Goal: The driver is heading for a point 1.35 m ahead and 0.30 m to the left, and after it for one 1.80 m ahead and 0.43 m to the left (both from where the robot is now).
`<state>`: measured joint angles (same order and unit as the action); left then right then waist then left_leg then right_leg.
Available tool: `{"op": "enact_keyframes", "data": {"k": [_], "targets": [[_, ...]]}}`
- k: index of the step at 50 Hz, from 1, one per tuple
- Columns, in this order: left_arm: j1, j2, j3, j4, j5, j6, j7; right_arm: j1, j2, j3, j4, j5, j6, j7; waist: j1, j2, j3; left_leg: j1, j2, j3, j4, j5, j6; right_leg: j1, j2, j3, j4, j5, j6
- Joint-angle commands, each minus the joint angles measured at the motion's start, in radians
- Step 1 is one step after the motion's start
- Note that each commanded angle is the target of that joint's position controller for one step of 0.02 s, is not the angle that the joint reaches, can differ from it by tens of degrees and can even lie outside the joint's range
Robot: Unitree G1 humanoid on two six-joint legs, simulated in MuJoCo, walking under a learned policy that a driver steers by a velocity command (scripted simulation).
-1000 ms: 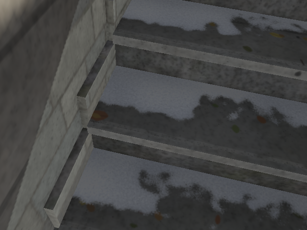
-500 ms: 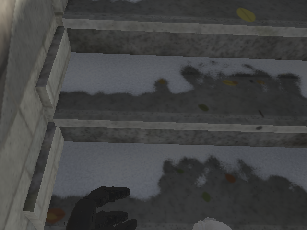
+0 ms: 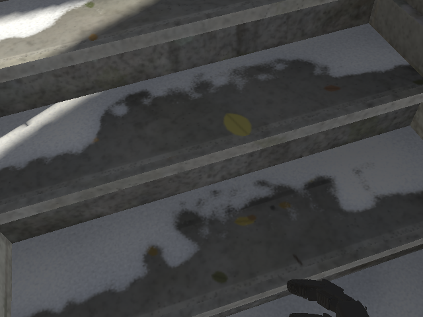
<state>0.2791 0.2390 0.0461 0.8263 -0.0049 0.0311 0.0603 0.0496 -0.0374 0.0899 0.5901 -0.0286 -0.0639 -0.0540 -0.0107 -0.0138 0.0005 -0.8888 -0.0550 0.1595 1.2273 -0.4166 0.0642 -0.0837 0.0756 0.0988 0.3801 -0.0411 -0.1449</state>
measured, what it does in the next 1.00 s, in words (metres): climbs, turning left: right foot, then left foot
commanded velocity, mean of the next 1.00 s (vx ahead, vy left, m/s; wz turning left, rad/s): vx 0.01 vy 0.00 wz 0.37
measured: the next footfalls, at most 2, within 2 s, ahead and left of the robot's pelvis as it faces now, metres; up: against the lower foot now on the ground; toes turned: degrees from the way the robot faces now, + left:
right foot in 0.44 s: +0.27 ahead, -0.16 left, +0.17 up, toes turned +14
left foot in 0.90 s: +0.19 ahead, +0.08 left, +0.17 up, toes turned +28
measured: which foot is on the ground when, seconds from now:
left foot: down 0.00-0.44, up 0.46-0.88, down 0.90-1.00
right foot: down 0.00-0.02, up 0.04-0.42, down 0.44-0.90, up 0.92-1.00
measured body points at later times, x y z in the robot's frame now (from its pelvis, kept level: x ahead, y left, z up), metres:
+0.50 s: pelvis +0.15 -0.07 +0.11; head +0.16 -0.08 +0.56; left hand +0.23 +0.19 +0.01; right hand +0.33 -0.28 -0.01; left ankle +0.10 +0.07 -0.56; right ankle +0.23 -0.17 -0.61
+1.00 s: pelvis +0.18 -0.04 +0.12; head +0.18 -0.02 +0.57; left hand +0.17 +0.23 -0.01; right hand +0.41 -0.16 +0.02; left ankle +0.16 +0.06 -0.61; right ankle +0.22 -0.19 -0.56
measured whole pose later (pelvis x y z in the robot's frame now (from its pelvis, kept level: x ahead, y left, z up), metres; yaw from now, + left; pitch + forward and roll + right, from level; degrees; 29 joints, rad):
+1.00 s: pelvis +0.18 -0.04 +0.12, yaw +25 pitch +1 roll +1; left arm 0.27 0.23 0.04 0.72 -0.02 0.01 0.03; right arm 0.22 -0.14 0.00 0.65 -0.04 0.01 0.00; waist 0.02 -0.05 -0.04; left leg -0.36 -0.02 0.06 0.65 -0.33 0.06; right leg -0.44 -0.08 0.01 1.01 -0.54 0.11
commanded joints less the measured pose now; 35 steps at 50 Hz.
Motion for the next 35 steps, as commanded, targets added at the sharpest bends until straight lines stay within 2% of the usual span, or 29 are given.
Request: {"op": "enact_keyframes", "data": {"k": [1, 2, 3, 4, 5, 7, 8, 9, 11, 12, 13, 14, 15, 16, 17, 18, 19, 20, 21, 22, 23, 24, 25, 26, 27, 29, 32, 34, 35], "targets": [[-0.005, 0.071, 0.028, -0.067, 0.013, -0.068, -0.05, 0.401, -0.231, -0.122, 0.148, -0.045, 0.015, -0.003, -0.099, 0.184, -0.33, 0.736, 0.143, -0.545, -0.534, 0.668, 0.235, -0.109, -0.105, 0.065, 0.646, 0.956, 0.093], [0.02, 0.081, 0.028, -0.038, 0.032, -0.06, -0.089, 0.322, -0.203, -0.131, 0.132, -0.082, 0.046, -0.03, -0.074, 0.383, -0.423, 0.831, 0.288, -1.01, -0.801, 0.762, 0.386, -0.326, 0.084, 0.129, 1.08, -0.171, 0.193], [0.054, 0.083, 0.028, -0.023, 0.004, -0.058, -0.127, 0.213, -0.154, -0.131, 0.126, -0.047, 0.045, -0.037, -0.034, 0.138, -0.306, 0.664, 0.288, -0.961, -0.762, 0.448, 0.362, -0.416, 0.059, 0.207, 1.313, -0.278, 0.194], [-0.061, 0.061, 0.017, -0.07, -0.013, -0.05, -0.126, 0.136, -0.141, -0.132, 0.138, 0.008, 0.046, -0.04, -0.019, 0.015, -0.084, 0.442, 0.238, -0.821, -0.712, 0.265, 0.328, -0.51, 0.031, 0.159, 1.391, -0.344, 0.213], [-0.098, 0.026, 0.0, -0.107, -0.006, -0.049, -0.127, 0.129, -0.129, -0.124, 0.166, 0.047, 0.041, -0.035, 0.019, -0.081, 0.002, 0.316, 0.185, -0.693, -0.695, 0.107, 0.281, -0.536, -0.012, 0.117, 1.373, -0.326, 0.181], [-0.103, -0.023, -0.022, -0.143, -0.009, -0.061, -0.109, 0.158, -0.074, -0.105, 0.194, 0.019, 0.031, -0.028, 0.049, -0.092, 0.047, 0.257, 0.143, -0.578, -0.677, 0.034, 0.233, -0.593, -0.031, 0.035, 1.515, -0.248, 0.143], [-0.067, -0.047, -0.031, -0.14, -0.018, -0.065, -0.103, 0.195, -0.071, -0.1, 0.208, 0.018, 0.036, -0.019, 0.049, -0.073, 0.04, 0.299, 0.12, -0.532, -0.694, 0.071, 0.224, -0.628, -0.04, 0.019, 1.538, -0.15, 0.129], [-0.036, -0.074, -0.041, -0.147, -0.006, -0.083, -0.106, 0.224, -0.069, -0.097, 0.226, 0.029, 0.037, -0.015, 0.068, -0.025, 0.019, 0.365, 0.105, -0.531, -0.697, 0.161, 0.245, -0.68, -0.039, 0.002, 1.563, -0.086, 0.123], [-0.009, -0.055, -0.042, -0.169, -0.004, -0.092, -0.092, 0.212, -0.096, -0.1, 0.194, 0.035, 0.035, 0.006, 0.094, 0.025, -0.016, 0.405, 0.079, -0.457, -0.65, 0.387, 0.232, -0.67, -0.065, -0.013, 1.396, -0.018, 0.15], [-0.015, -0.061, -0.045, -0.181, 0.01, -0.084, -0.072, 0.23, -0.152, -0.121, 0.19, 0.045, 0.039, 0.002, 0.092, 0.069, -0.028, 0.443, 0.068, -0.427, -0.64, 0.452, 0.223, -0.674, -0.079, -0.045, 1.28, -0.023, 0.188], [-0.063, -0.046, -0.046, -0.22, 0.018, -0.081, -0.053, 0.234, -0.162, -0.129, 0.172, 0.039, 0.05, -0.01, 0.076, 0.138, -0.05, 0.477, 0.059, -0.439, -0.627, 0.493, 0.221, -0.682, -0.092, -0.026, 1.203, -0.05, 0.22], [-0.102, -0.033, -0.038, -0.237, 0.014, -0.071, -0.042, 0.242, -0.189, -0.141, 0.148, 0.043, 0.063, -0.02, 0.055, 0.171, -0.077, 0.518, 0.07, -0.463, -0.614, 0.536, 0.222, -0.679, -0.086, -0.052, 1.162, -0.089, 0.263], [-0.134, -0.014, -0.029, -0.26, -0.007, -0.054, -0.029, 0.247, -0.212, -0.151, 0.119, 0.035, 0.078, -0.034, 0.038, 0.2, -0.094, 0.532, 0.087, -0.482, -0.61, 0.489, 0.214, -0.667, -0.102, -0.039, 1.1, -0.125, 0.295], [-0.151, -0.059, -0.042, -0.29, -0.027, -0.036, -0.025, 0.261, -0.277, -0.174, 0.11, 0.059, 0.105, -0.059, 0.042, 0.226, -0.08, 0.546, 0.074, -0.482, -0.656, 0.354, 0.199, -0.654, -0.103, -0.106, 0.825, -0.36, 0.314], [-0.243, -0.086, -0.058, -0.318, -0.039, -0.025, -0.02, 0.274, -0.32, -0.193, 0.078, 0.051, 0.122, -0.07, -0.02, 0.268, -0.057, 0.553, 0.085, -0.472, -0.717, 0.233, 0.159, -0.579, -0.104, -0.133, 0.545, -0.597, 0.318], [-0.287, -0.068, -0.052, -0.312, -0.045, -0.021, -0.023, 0.303, -0.34, -0.206, 0.056, 0.052, 0.131, -0.076, -0.072, 0.246, -0.057, 0.533, 0.093, -0.506, -0.723, 0.118, 0.134, -0.509, -0.075, -0.185, 0.403, -0.528, 0.328], [-0.247, -0.027, -0.028, -0.272, -0.045, -0.023, -0.016, 0.273, -0.34, -0.199, 0.027, 0.039, 0.116, -0.045, -0.073, 0.276, -0.091, 0.474, 0.13, -0.539, -0.778, 0.168, 0.154, -0.346, -0.015, -0.253, 0.354, -0.336, 0.315], [-0.141, 0.017, -0.003, -0.228, -0.037, -0.021, -0.003, 0.237, -0.309, -0.194, 0.018, 0.032, 0.097, -0.026, -0.04, 0.331, -0.11, 0.393, 0.17, -0.586, -0.776, 0.215, 0.165, -0.182, -0.038, -0.165, 0.351, -0.211, 0.278], [-0.065, 0.023, 0.006, -0.213, -0.039, -0.015, 0.006, 0.229, -0.268, -0.181, 0.026, 0.042, 0.076, -0.016, 0.017, 0.268, -0.102, 0.404, 0.137, -0.58, -0.72, 0.167, 0.131, -0.145, -0.049, -0.122, 0.215, -0.241, 0.242], [0.004, 0.039, 0.014, -0.18, -0.028, -0.02, 0.007, 0.232, -0.174, -0.158, 0.032, 0.036, 0.065, 0.006, 0.036, 0.114, -0.087, 0.32, 0.034, -0.502, -0.521, -0.01, 0.065, -0.049, -0.142, 0.01, 0.111, -0.176, 0.204], [0.047, 0.145, 0.03, -0.202, 0.038, -0.016, 0.01, 0.221, -0.058, -0.13, 0.0, 0.043, 0.061, 0.0, 0.029, -0.292, -0.127, 0.078, -0.137, -0.333, -0.18, -0.188, -0.022, 0.061, -0.467, 0.448, -0.064, -0.082, 0.036], [-0.003, 0.075, 0.008, -0.267, 0.073, -0.033, 0.005, 0.274, -0.174, -0.152, 0.028, 0.043, 0.069, 0.008, 0.023, -0.268, -0.198, 0.09, -0.066, -0.361, 0.176, -0.214, -0.1, -0.013, -0.551, 0.648, -0.105, -0.045, -0.115], [-0.076, 0.039, -0.001, -0.291, 0.069, -0.043, -0.001, 0.243, -0.235, -0.168, 0.021, 0.044, 0.08, 0.009, -0.004, -0.139, -0.12, 0.059, -0.019, -0.357, 0.304, -0.145, -0.127, -0.075, -0.494, 0.497, -0.056, -0.118, -0.108], [-0.117, 0.02, -0.004, -0.282, 0.046, -0.04, -0.001, 0.197, -0.232, -0.161, 0.015, 0.044, 0.089, 0.009, -0.021, -0.101, -0.072, 0.014, 0.013, -0.343, 0.34, -0.09, -0.135, -0.097, -0.399, 0.326, 0.0, -0.216, -0.061], [-0.134, 0.008, -0.008, -0.279, 0.028, -0.035, 0.006, 0.183, -0.228, -0.155, 0.007, 0.039, 0.095, 0.008, -0.02, -0.112, -0.06, -0.008, 0.029, -0.331, 0.357, -0.028, -0.141, -0.101, -0.338, 0.227, 0.019, -0.224, -0.025], [-0.073, 0.005, -0.016, -0.251, 0.02, -0.011, 0.038, 0.139, -0.207, -0.135, -0.029, 0.033, 0.097, 0.011, -0.004, -0.123, -0.015, -0.012, 0.01, -0.27, 0.381, 0.119, -0.174, -0.162, -0.272, 0.082, 0.027, -0.192, -0.05], [-0.048, 0.009, -0.023, -0.272, 0.049, -0.001, 0.06, 0.126, -0.216, -0.117, -0.054, 0.016, 0.102, -0.001, 0.03, -0.12, -0.034, -0.022, 0.014, -0.241, 0.346, 0.176, -0.212, -0.116, -0.312, 0.055, 0.013, -0.154, -0.097], [-0.034, 0.036, -0.016, -0.285, 0.039, -0.005, 0.076, 0.098, -0.229, -0.113, -0.083, 0.004, 0.106, 0.001, 0.036, -0.132, -0.035, -0.035, 0.043, -0.232, 0.293, 0.166, -0.23, -0.1, -0.361, 0.072, 0.007, -0.134, -0.111], [-0.077, 0.046, -0.01, -0.31, 0.051, -0.023, 0.067, 0.094, -0.254, -0.122, -0.078, 0.0, 0.108, 0.006, 0.041, -0.105, -0.067, 0.024, 0.066, -0.215, 0.254, 0.171, -0.222, -0.113, -0.387, 0.054, 0.009, -0.059, -0.095]]}}
Keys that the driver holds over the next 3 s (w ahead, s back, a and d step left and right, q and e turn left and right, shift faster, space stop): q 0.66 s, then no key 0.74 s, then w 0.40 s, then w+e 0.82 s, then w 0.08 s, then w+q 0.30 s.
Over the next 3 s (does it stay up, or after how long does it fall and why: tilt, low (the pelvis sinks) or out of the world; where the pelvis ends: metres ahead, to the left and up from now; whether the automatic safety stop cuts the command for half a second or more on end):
stays up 0.87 0.09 0.46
